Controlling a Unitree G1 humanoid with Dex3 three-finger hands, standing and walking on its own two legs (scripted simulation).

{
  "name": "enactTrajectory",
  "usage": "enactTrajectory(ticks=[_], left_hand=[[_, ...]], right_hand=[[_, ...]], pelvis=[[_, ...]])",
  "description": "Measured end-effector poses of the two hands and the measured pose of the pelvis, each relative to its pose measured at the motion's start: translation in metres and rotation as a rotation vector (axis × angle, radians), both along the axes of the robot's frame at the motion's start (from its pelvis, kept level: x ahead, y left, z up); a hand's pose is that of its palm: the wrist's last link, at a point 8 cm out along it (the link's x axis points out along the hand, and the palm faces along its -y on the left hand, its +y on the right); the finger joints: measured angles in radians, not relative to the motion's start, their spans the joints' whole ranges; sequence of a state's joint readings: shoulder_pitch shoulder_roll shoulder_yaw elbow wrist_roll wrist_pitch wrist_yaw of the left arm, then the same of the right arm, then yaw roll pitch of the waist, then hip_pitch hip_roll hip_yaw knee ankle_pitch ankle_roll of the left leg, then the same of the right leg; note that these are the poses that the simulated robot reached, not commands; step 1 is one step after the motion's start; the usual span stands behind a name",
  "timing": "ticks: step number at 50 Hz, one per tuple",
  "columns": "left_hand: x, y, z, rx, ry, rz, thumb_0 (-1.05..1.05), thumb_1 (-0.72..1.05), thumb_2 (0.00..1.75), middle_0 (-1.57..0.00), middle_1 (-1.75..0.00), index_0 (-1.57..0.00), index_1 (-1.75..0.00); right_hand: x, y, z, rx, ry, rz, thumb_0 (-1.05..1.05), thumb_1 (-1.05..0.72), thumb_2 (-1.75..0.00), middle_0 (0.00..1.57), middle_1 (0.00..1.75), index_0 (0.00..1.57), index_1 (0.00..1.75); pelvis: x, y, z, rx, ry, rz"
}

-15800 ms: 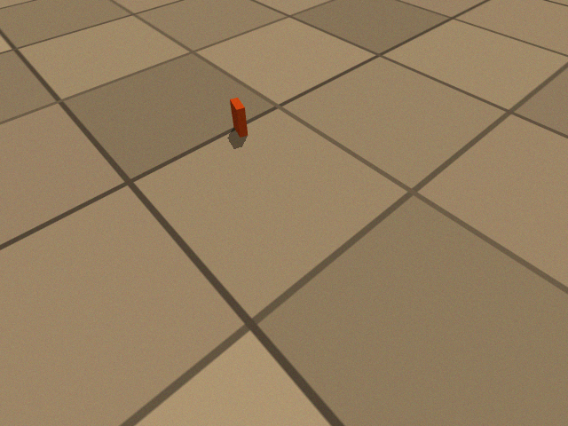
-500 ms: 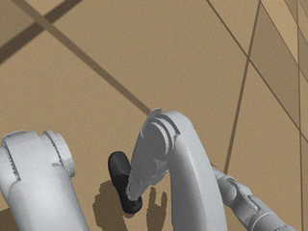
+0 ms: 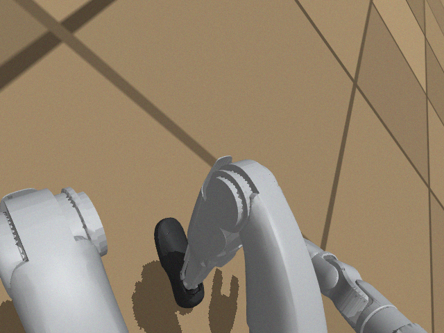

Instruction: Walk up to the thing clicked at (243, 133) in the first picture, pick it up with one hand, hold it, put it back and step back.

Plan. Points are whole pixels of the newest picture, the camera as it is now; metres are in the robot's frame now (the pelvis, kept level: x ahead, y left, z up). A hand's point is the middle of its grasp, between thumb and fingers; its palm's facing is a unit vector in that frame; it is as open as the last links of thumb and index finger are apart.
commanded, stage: settle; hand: left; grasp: from the side
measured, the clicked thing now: out of the picture +0.42 +0.29 -0.19
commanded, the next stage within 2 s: hold in 0.62 s
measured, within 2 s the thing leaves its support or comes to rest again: leaves its support in 0.30 s
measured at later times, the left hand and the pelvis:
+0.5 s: hand out of the picture +0.37 +0.31 -0.12, palm faces +0.43 -0.90 +0.01, open 13.8 cm; pelvis +0.00 -0.01 +0.01, yaw +2 degrees
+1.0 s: hand out of the picture +0.34 +0.31 +0.00, palm faces +0.35 -0.93 -0.08, open 13.9 cm; pelvis +0.02 -0.02 +0.05, yaw +9 degrees
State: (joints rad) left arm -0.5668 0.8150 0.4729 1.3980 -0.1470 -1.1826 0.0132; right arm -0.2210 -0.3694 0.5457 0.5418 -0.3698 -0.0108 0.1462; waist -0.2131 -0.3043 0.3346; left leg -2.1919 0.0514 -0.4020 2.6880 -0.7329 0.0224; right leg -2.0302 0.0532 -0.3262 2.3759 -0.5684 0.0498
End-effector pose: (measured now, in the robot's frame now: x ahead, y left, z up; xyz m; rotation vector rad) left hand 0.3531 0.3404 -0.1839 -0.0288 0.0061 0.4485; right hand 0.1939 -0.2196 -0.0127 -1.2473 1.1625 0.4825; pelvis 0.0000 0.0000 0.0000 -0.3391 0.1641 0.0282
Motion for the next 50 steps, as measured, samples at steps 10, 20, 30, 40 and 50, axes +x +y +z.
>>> enactTrajectory(ticks=[10,20,30,40,50], left_hand=[[-0.002,-0.001,0.001,-0.004,0.011,-0.018,0.01,-0.61,0.87,-0.41,-0.72,-0.42,-0.72],[-0.019,0.002,0.028,0.005,-0.019,-0.008,0.01,-0.61,0.87,-0.40,-0.73,-0.41,-0.73],[-0.025,0.020,0.092,0.072,-0.053,-0.029,0.01,-0.61,0.88,-0.40,-0.73,-0.40,-0.73],[-0.038,0.013,0.135,0.054,-0.008,-0.010,0.01,-0.61,0.89,-0.39,-0.74,-0.39,-0.74],[-0.050,0.009,0.192,0.114,0.011,-0.091,0.01,-0.61,0.90,-0.37,-0.76,-0.37,-0.77]], right_hand=[[-0.001,-0.002,0.000,0.005,-0.006,-0.014,0.00,-0.90,-0.89,0.20,0.30,0.20,0.30],[0.003,-0.003,0.000,0.051,-0.035,-0.055,0.00,-0.90,-0.89,0.20,0.30,0.20,0.30],[0.018,-0.001,0.000,0.170,-0.108,-0.141,0.00,-0.89,-0.89,0.20,0.30,0.20,0.30],[0.034,-0.003,-0.010,0.300,-0.146,-0.267,0.00,-0.89,-0.89,0.20,0.30,0.20,0.30],[0.045,-0.008,-0.024,0.386,-0.160,-0.431,0.00,-0.91,-0.89,0.20,0.30,0.20,0.30]], pelvis=[[0.000,-0.001,0.000,0.004,-0.001,0.001],[0.001,-0.005,0.006,0.024,0.026,0.020],[0.003,-0.006,0.018,0.049,0.106,0.043],[0.010,-0.012,0.033,0.092,0.209,0.070],[0.021,-0.016,0.052,0.135,0.318,0.100]])
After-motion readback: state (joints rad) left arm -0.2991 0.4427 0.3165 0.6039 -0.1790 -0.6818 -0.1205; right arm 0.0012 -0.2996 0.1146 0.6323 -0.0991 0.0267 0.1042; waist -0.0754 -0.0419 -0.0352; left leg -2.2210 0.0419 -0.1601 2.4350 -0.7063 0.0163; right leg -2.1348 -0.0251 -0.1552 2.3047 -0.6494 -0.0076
